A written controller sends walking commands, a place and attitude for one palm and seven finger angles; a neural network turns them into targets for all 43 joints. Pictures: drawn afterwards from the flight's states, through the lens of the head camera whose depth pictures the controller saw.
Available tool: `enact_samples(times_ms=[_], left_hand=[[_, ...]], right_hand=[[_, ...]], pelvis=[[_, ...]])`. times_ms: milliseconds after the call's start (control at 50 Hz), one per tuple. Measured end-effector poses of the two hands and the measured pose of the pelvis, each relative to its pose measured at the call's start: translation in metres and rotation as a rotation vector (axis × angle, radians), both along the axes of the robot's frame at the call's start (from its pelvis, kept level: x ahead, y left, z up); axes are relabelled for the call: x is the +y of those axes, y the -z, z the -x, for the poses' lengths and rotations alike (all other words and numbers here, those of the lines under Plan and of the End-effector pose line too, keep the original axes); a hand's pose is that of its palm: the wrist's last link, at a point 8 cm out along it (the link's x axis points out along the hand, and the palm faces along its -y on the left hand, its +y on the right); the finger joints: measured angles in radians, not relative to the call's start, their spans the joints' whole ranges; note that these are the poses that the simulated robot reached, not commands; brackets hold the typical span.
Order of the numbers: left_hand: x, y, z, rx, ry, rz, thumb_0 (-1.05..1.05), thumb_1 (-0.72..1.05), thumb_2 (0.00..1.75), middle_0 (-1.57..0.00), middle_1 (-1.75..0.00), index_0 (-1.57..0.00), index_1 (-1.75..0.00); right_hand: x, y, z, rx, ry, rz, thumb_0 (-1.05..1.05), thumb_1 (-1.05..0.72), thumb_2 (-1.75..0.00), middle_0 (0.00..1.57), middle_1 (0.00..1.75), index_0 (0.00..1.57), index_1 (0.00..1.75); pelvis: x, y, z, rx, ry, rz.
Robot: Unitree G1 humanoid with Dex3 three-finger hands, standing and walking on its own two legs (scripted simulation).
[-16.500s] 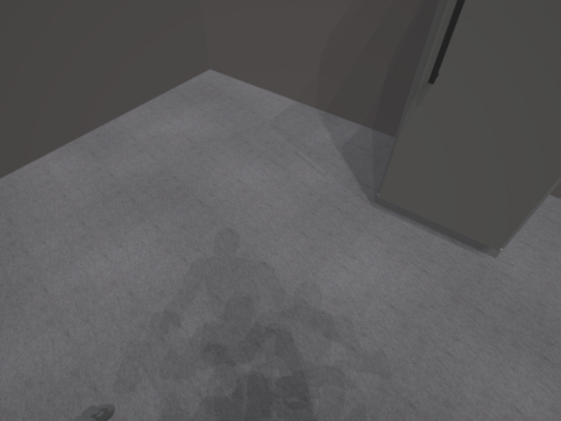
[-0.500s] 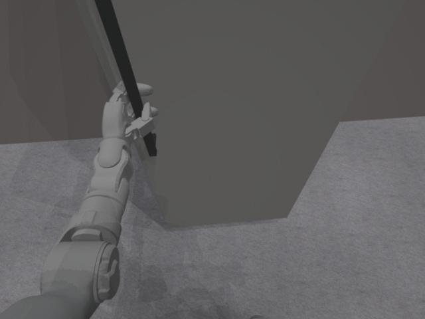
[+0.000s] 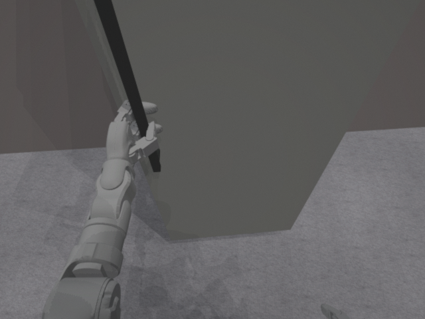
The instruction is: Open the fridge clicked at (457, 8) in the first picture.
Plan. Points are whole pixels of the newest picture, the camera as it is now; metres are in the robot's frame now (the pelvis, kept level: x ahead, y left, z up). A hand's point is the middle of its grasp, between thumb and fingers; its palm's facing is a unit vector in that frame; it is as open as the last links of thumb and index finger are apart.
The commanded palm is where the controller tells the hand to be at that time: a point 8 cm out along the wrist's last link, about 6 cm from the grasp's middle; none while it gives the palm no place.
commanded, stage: pull the door a little, standing still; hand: left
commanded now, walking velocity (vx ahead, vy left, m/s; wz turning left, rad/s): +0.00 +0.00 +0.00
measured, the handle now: (134, 87) +0.48 +0.14 +0.18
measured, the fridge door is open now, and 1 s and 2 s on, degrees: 1 34 71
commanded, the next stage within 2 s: walk backward, drawing the door open in 0.12 s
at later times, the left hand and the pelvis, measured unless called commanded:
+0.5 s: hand (166, 204) +0.29 +0.08 +0.11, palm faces -0.12 -0.98 -0.18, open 5.8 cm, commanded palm +0.26 +0.13 +0.11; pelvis +0.00 +0.00 +0.01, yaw +3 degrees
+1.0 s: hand (225, 280) +0.17 -0.01 +0.11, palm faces +0.06 -0.98 -0.20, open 6.0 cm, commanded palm +0.14 +0.04 +0.11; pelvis -0.09 -0.13 +0.01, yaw +17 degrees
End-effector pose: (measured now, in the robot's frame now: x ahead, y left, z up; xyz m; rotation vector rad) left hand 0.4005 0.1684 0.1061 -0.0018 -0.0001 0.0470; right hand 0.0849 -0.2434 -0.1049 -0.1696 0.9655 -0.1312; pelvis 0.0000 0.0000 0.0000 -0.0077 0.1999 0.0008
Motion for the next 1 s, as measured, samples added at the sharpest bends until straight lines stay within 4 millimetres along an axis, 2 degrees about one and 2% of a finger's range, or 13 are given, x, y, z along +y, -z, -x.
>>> enact_samples(times_ms=[140, 260, 380, 500, 580, 660, 780, 840, 940, 1000], left_hand=[[-0.004, 0.001, 0.030, -0.019, 0.038, 0.002, 0.01, 0.79, 0.80, -0.27, -1.33, -0.27, -1.30], [-0.014, -0.001, 0.076, -0.027, 0.097, -0.015, 0.01, 0.75, 0.79, -0.29, -1.33, -0.27, -1.29], [-0.023, -0.007, 0.103, -0.058, 0.188, -0.144, 0.02, 0.69, 0.79, -0.37, -1.36, -0.35, -1.34], [-0.036, -0.010, 0.129, -0.032, 0.170, -0.178, 0.00, 0.68, 0.77, -0.42, -1.38, -0.38, -1.38], [-0.046, -0.010, 0.145, -0.026, 0.118, -0.189, 0.00, 0.68, 0.78, -0.42, -1.37, -0.38, -1.39], [-0.058, -0.011, 0.163, -0.006, 0.070, -0.194, 0.00, 0.68, 0.78, -0.41, -1.35, -0.36, -1.40], [-0.078, -0.010, 0.192, -0.023, 0.059, -0.178, 0.00, 0.70, 0.75, -0.40, -1.36, -0.36, -1.40], [-0.090, -0.006, 0.207, -0.069, 0.069, -0.152, 0.01, 0.70, 0.76, -0.41, -1.37, -0.35, -1.40], [-0.112, -0.008, 0.233, -0.059, 0.037, -0.198, -0.01, 0.69, 0.75, -0.43, -1.38, -0.34, -1.39], [-0.128, -0.009, 0.250, -0.042, -0.008, -0.205, -0.01, 0.69, 0.75, -0.42, -1.35, -0.34, -1.39]], right_hand=[[0.009, -0.005, -0.010, -0.013, 0.004, -0.027, 0.01, -0.90, -0.90, 0.20, 0.30, 0.20, 0.30], [0.017, -0.014, -0.045, -0.084, -0.015, -0.028, 0.01, -0.90, -0.90, 0.20, 0.30, 0.20, 0.30], [0.027, -0.030, -0.084, -0.161, -0.049, 0.046, 0.01, -0.90, -0.90, 0.20, 0.30, 0.20, 0.30], [0.040, -0.042, -0.098, -0.238, -0.099, 0.004, 0.01, -0.90, -0.90, 0.20, 0.30, 0.20, 0.30], [0.043, -0.035, -0.097, -0.235, -0.145, -0.045, 0.00, -0.90, -0.90, 0.20, 0.30, 0.20, 0.30], [0.034, -0.025, -0.087, -0.210, -0.161, -0.076, 0.00, -0.90, -0.90, 0.20, 0.30, 0.21, 0.30], [0.004, -0.017, -0.057, -0.169, -0.177, -0.030, 0.01, -0.90, -0.90, 0.20, 0.30, 0.21, 0.30], [-0.013, -0.013, -0.042, -0.181, -0.194, 0.012, 0.01, -0.90, -0.90, 0.20, 0.30, 0.21, 0.30], [-0.038, -0.010, -0.014, -0.117, -0.238, 0.004, 0.01, -0.90, -0.90, 0.20, 0.30, 0.20, 0.30], [-0.054, -0.006, -0.009, -0.088, -0.281, -0.020, 0.01, -0.90, -0.90, 0.20, 0.30, 0.20, 0.30]], pelvis=[[0.003, -0.004, -0.010, -0.020, 0.016, -0.001], [0.006, -0.006, -0.017, -0.070, 0.006, 0.010], [0.011, -0.010, -0.008, -0.135, -0.040, 0.008], [0.004, -0.014, 0.004, -0.180, -0.056, -0.015], [-0.013, -0.011, 0.010, -0.194, -0.076, -0.044], [-0.030, -0.011, 0.023, -0.189, -0.101, -0.033], [-0.055, -0.008, 0.054, -0.202, -0.169, -0.038], [-0.066, 0.003, 0.067, -0.207, -0.178, -0.033], [-0.103, -0.004, 0.082, -0.223, -0.247, -0.061], [-0.128, -0.007, 0.086, -0.215, -0.295, -0.031]])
